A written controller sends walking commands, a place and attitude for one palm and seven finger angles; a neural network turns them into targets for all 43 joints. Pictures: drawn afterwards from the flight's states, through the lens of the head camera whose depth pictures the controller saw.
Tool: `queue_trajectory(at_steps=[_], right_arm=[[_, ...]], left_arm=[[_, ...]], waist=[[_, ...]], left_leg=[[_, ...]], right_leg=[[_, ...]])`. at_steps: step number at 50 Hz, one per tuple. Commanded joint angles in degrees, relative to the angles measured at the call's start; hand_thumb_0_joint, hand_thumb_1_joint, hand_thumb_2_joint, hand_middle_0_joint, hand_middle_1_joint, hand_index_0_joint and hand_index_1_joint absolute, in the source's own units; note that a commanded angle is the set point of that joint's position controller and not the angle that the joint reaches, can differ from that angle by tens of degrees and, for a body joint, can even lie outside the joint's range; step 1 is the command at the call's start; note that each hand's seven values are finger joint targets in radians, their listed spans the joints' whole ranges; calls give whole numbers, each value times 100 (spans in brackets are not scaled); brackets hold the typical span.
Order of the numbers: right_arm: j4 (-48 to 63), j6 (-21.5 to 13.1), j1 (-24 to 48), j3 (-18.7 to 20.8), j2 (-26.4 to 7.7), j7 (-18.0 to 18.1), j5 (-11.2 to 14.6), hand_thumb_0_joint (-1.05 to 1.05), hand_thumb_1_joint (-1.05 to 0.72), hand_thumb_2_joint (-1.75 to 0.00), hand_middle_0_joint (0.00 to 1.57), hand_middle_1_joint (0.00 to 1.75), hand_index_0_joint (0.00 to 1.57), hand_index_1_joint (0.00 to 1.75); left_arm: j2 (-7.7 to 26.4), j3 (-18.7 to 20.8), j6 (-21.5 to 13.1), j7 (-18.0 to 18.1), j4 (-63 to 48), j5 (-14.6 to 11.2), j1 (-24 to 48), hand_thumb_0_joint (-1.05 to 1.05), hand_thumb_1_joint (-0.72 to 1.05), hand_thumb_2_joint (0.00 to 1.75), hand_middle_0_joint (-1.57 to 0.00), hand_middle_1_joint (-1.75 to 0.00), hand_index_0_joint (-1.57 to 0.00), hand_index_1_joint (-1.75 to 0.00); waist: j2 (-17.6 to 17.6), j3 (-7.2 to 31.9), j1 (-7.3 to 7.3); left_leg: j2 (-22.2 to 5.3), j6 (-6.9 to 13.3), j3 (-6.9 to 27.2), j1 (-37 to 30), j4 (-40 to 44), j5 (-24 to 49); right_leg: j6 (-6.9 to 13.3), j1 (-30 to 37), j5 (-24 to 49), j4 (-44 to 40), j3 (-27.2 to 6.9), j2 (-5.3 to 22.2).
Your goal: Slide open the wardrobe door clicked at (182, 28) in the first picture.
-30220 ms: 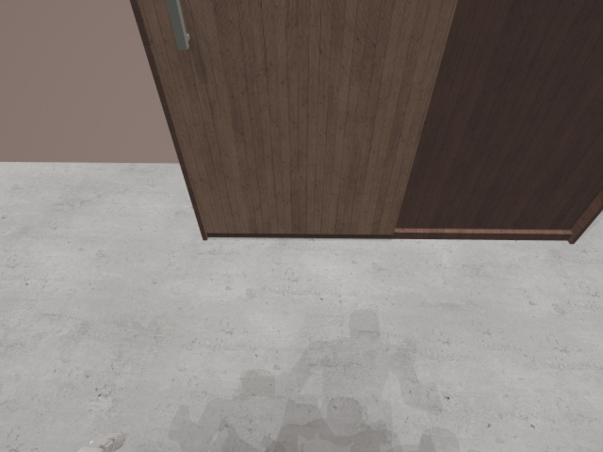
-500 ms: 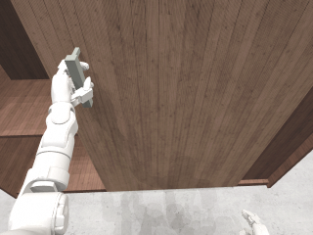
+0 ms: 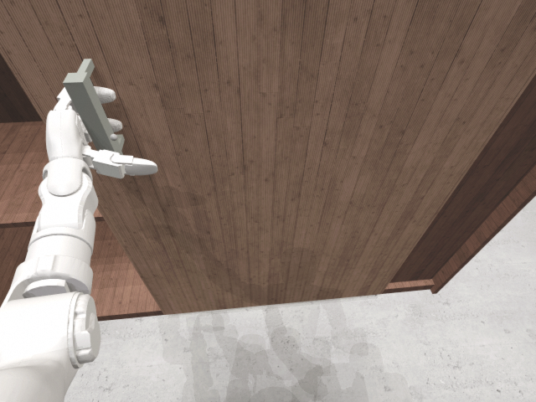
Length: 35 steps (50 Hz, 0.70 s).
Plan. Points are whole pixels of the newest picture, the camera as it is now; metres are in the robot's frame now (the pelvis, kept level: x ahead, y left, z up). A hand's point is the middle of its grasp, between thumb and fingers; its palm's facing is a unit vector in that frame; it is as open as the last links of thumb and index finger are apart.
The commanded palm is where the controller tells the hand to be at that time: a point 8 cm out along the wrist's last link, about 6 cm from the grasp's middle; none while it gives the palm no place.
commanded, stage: loosen the grip on the handle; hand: left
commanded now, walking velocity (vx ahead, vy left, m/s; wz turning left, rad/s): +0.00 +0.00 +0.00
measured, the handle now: (101, 116) +0.48 +0.26 +0.17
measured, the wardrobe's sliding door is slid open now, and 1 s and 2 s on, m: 0.57 0.57 0.57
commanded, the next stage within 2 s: slip the hand off the handle in 0.10 s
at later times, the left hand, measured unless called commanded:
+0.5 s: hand (99, 139) +0.45 +0.26 +0.16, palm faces +0.29 -0.95 -0.10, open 14.0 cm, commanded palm +0.41 +0.32 +0.16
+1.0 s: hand (64, 154) +0.42 +0.30 +0.16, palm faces +0.28 -0.95 -0.11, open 14.6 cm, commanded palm +0.36 +0.34 +0.16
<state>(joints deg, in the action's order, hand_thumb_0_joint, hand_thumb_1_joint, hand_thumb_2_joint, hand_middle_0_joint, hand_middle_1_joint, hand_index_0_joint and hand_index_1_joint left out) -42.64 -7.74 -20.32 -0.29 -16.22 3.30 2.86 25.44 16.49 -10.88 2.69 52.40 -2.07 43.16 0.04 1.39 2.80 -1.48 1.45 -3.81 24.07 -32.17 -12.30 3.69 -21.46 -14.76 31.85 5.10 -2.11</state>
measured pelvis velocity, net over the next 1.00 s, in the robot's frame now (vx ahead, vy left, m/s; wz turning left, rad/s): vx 0.04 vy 0.03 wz -0.01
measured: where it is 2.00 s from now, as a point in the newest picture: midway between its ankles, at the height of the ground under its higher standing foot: outside the picture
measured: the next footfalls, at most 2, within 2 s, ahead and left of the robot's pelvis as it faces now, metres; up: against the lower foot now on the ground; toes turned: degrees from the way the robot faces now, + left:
none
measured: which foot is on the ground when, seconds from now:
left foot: down 0.00-1.00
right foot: down 0.00-1.00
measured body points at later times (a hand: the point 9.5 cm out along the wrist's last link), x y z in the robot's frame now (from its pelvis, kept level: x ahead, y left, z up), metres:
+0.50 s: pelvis +0.03 +0.02 +0.00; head +0.05 +0.02 +0.45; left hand +0.43 +0.31 +0.17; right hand +0.18 -0.23 -0.09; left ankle +0.05 +0.11 -0.73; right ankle +0.02 -0.07 -0.73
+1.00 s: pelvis +0.04 +0.03 +0.00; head +0.05 +0.03 +0.45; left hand +0.39 +0.35 +0.16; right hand +0.13 -0.23 -0.10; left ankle +0.05 +0.11 -0.73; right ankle +0.02 -0.07 -0.73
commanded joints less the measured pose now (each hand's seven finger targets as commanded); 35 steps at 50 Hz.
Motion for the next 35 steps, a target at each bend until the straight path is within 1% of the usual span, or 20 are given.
queue_trajectory(at_steps=[1,4,5,7,9,10,11,12,14,16,18,19,20,22,24,27,30,33,34,35], right_arm=[[808,-323,428,240,-773,76,12,0,-90,-90,20,30,20,30],[774,-294,381,248,-781,99,-1,0,-90,-90,20,30,20,30],[796,-291,355,246,-775,105,-4,0,-90,-90,20,30,20,30],[830,-277,337,257,-758,94,-5,0,-90,-90,20,30,20,30],[844,-221,320,262,-778,102,-27,0,-90,-90,20,30,20,30],[811,-193,280,232,-753,106,-15,0,-90,-90,20,30,20,30],[831,-162,259,239,-757,103,-18,0,-90,-90,20,30,20,30],[897,-141,302,233,-746,97,-21,0,-90,-90,20,30,20,30],[945,-76,360,224,-752,121,-18,0,-90,-90,20,30,20,30],[1005,-26,397,188,-698,130,0,0,-90,-90,20,30,20,30],[1063,-1,433,190,-688,139,-10,0,-90,-90,20,30,20,30],[1094,26,475,187,-703,155,-18,0,-90,-90,20,30,20,30],[1118,46,465,175,-674,148,-25,0,-90,-90,20,30,20,30],[1186,86,521,155,-646,170,-7,0,-90,-90,20,30,20,30],[1180,125,544,135,-667,195,-14,0,-90,-90,20,30,20,30],[1212,131,582,137,-630,203,-3,0,-90,-90,20,30,20,30],[1166,120,524,148,-652,213,-25,0,-90,-90,20,30,20,30],[1078,76,465,147,-699,242,-11,0,-90,-90,20,30,20,30],[1033,73,416,164,-739,261,-8,0,-90,-90,20,30,20,30],[1008,61,401,168,-755,275,8,0,-90,-90,20,30,20,30]], left_arm=[[1286,215,-336,-98,-1557,-251,2507,0,-55,20,-25,-115,-25,-115],[1343,315,-266,-88,-1810,-283,2346,0,-55,20,-25,-115,-25,-115],[1236,266,-225,-90,-1914,-295,2297,0,-55,20,-25,-115,-25,-115],[1192,321,-97,-96,-2146,-333,2011,0,-55,20,-25,-115,-25,-115],[1335,523,51,-61,-2311,-318,1685,0,-55,20,-25,-115,-25,-115],[1135,366,153,-61,-2021,-307,1691,0,-55,20,-25,-115,-25,-115],[1244,496,197,-57,-2069,-301,1600,0,-55,20,-25,-115,-25,-115],[1223,477,226,-72,-2287,-297,1558,0,-55,20,-25,-115,-25,-115],[1478,702,314,-45,-2393,-245,1392,0,-55,20,-25,-115,-25,-115],[1297,547,427,-52,-2386,-230,1421,0,-55,20,-25,-115,-25,-115],[1319,635,477,-51,-2518,-240,1348,0,-55,20,-25,-115,-25,-115],[1504,825,494,-30,-2575,-237,1208,0,-55,20,-25,-115,-25,-115],[1462,813,516,-35,-2654,-243,1176,0,-55,20,-25,-115,-25,-115],[1444,843,583,-51,-2672,-272,975,0,-55,20,-25,-115,-25,-115],[1519,876,608,-51,-2628,-245,1061,0,-55,20,-25,-115,-25,-115],[1485,704,505,-110,-2941,-143,1398,0,-55,20,-25,-115,-25,-115],[1520,667,345,-212,-3115,-149,1529,0,-55,20,-25,-115,-25,-115],[1410,493,246,-456,-2861,-266,1633,0,-55,20,-25,-115,-25,-115],[1516,580,240,-533,-2695,-299,1563,0,-55,20,-25,-115,-25,-115],[1590,595,231,-628,-2665,-344,1662,0,-55,20,-25,-115,-25,-115]], waist=[[-104,1545,-88],[-112,1501,-96],[-90,1512,-65],[22,1656,-150],[28,1733,-217],[-79,1490,-87],[-170,1483,-140],[-58,1566,-171],[-6,1640,-239],[-65,1569,-165],[-52,1652,-235],[30,1655,-295],[-10,1811,-301],[-62,1772,-354],[-132,1564,-299],[293,1644,-224],[462,1851,-171],[382,1771,-59],[209,1690,-23],[322,1700,-28]], left_leg=[[131,186,223,-598,381,-474],[102,210,254,-764,381,-92],[117,222,229,-862,382,123],[145,203,201,-1003,352,489],[129,205,229,-1134,321,863],[139,194,204,-1043,306,823],[134,186,222,-1031,298,872],[133,175,231,-1085,312,958],[123,184,242,-1147,285,1083],[110,165,266,-1176,307,1035],[93,139,306,-1245,306,1158],[87,152,297,-1253,269,1292],[97,142,290,-1291,274,1383],[81,115,288,-1248,301,1366],[64,131,311,-1197,295,1294],[46,111,342,-1403,293,1289],[28,116,415,-1628,231,1431],[25,101,492,-1634,238,1146],[10,129,505,-1576,221,1122],[22,123,504,-1579,230,1092]], right_leg=[[-302,529,-788,-1076,-1033,364],[-301,558,-122,-932,-857,318],[-313,564,247,-875,-802,289],[-306,692,821,-760,-719,283],[-285,780,1292,-640,-610,257],[-321,621,1343,-645,-595,264],[-318,632,1380,-620,-568,256],[-301,670,1445,-580,-542,253],[-284,727,1534,-533,-530,250],[-288,614,1424,-540,-479,237],[-264,626,1461,-495,-444,213],[-250,679,1578,-474,-457,218],[-260,769,1691,-439,-451,221],[-252,794,1659,-438,-434,211],[-255,688,1570,-477,-428,204],[-224,528,1409,-467,-432,185],[-207,448,1399,-446,-437,150],[-210,275,1099,-498,-417,130],[-213,272,1094,-529,-415,125],[-216,249,1096,-530,-431,130]])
